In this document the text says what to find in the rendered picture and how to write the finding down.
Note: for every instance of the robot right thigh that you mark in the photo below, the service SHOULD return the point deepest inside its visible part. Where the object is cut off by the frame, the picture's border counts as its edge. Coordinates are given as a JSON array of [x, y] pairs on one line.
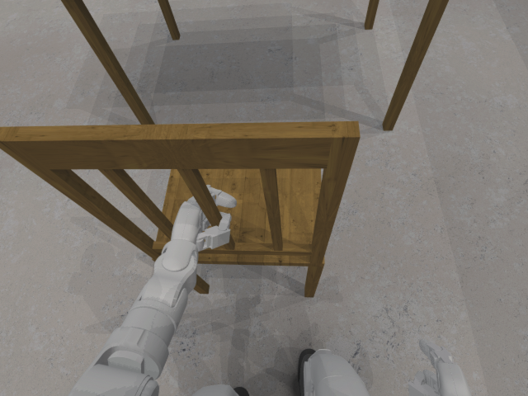
[[331, 375]]

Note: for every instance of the right robot shin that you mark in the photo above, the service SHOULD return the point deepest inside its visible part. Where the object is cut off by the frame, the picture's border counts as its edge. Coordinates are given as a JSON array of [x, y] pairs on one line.
[[321, 351]]

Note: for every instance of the robot left forearm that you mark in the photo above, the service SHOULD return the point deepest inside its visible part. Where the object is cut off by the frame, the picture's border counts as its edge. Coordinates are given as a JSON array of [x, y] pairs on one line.
[[141, 343]]

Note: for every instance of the left robot hand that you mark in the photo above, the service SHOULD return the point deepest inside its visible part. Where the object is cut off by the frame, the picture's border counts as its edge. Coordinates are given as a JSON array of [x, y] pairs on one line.
[[191, 220]]

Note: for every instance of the right robot hand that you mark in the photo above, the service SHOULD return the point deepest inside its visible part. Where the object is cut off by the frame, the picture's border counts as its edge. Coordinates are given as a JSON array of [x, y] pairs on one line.
[[449, 379]]

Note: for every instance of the chair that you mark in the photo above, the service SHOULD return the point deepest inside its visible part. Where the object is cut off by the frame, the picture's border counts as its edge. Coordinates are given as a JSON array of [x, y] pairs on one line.
[[284, 214]]

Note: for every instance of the robot left upper arm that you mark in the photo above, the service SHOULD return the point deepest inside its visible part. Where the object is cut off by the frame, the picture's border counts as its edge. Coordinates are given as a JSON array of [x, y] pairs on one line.
[[104, 380]]

